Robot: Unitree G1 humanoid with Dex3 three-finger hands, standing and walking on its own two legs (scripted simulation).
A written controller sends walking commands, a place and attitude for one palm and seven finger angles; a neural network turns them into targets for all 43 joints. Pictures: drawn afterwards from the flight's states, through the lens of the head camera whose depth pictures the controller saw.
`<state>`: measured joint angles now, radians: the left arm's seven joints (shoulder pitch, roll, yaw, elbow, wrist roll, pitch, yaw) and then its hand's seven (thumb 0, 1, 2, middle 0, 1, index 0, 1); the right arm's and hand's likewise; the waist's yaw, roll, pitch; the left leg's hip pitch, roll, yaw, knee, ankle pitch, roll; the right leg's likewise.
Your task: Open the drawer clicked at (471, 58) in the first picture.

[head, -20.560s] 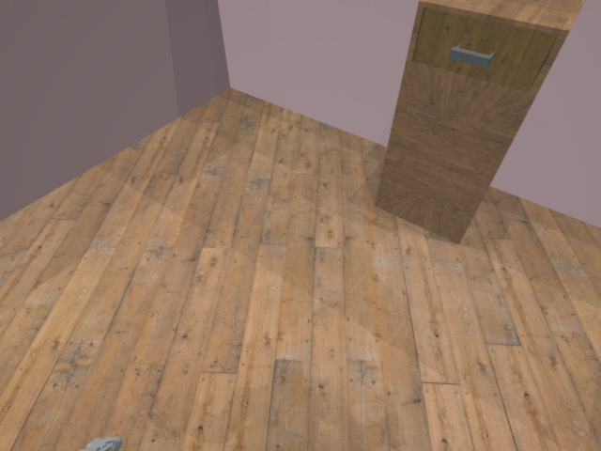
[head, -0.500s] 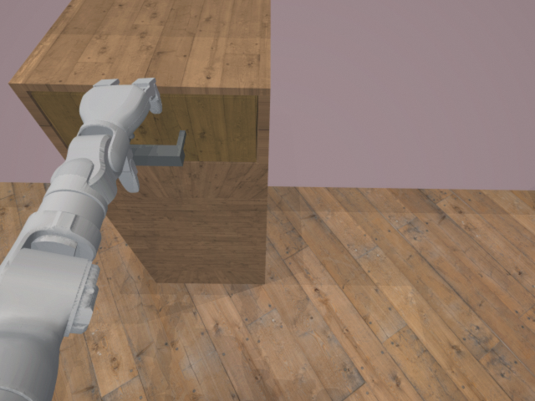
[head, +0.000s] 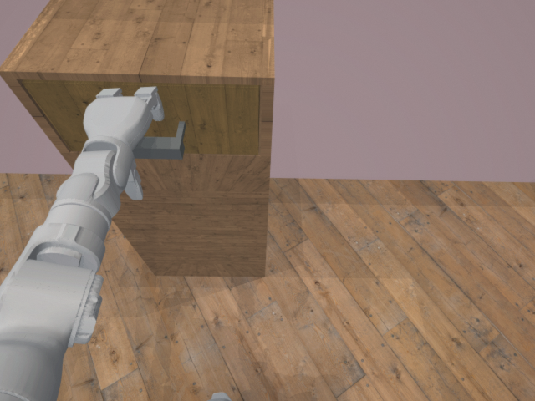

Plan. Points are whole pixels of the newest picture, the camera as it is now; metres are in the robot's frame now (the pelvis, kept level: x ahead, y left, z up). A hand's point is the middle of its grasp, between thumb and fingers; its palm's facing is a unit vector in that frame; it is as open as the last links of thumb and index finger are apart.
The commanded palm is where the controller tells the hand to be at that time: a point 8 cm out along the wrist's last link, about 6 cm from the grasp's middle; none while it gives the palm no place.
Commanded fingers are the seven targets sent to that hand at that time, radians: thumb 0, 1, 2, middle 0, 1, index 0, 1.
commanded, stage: lower the fingers behind the handle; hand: left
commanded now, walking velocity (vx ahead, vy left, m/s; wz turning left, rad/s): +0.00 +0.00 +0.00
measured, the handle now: (150, 137) +0.54 +0.18 +0.05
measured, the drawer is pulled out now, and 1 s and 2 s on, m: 0.00 0.00 0.00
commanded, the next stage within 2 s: lift the fingers back up to retry in 1.04 s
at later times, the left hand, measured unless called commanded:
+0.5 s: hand (135, 150) +0.50 +0.19 +0.06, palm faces -0.02 -0.03 -1.00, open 13.7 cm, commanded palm +0.49 +0.19 +0.09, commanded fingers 0.00 -0.50 0.30 -0.30 -1.20 -0.30 -1.20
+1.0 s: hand (136, 151) +0.50 +0.19 +0.06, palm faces -0.02 -0.01 -1.00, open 13.7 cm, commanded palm +0.49 +0.19 +0.08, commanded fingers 0.00 -0.50 0.30 -0.30 -1.20 -0.30 -1.20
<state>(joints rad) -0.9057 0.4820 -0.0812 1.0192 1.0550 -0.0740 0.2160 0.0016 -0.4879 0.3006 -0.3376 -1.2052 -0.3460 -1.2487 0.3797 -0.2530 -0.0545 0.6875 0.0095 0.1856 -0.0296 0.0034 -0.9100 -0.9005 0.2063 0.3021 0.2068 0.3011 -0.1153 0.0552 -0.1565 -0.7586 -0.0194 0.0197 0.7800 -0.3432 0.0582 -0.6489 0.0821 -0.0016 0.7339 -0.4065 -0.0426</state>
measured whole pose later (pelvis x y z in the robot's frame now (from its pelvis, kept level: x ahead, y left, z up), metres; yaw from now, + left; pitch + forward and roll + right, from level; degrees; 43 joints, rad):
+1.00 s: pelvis -0.05 +0.01 -0.03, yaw -1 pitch +21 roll -3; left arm -1.12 0.53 -0.14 1.18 1.08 0.01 0.20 0.00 -0.49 0.30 -0.29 -1.29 -0.33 -1.25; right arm 0.41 -0.25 0.00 0.64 0.02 0.16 -0.06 0.00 -0.91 -0.90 0.21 0.30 0.21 0.30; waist -0.19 0.06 -0.15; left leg -0.98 -0.01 0.02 0.94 -0.34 0.08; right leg -0.87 0.08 -0.02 0.90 -0.41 -0.02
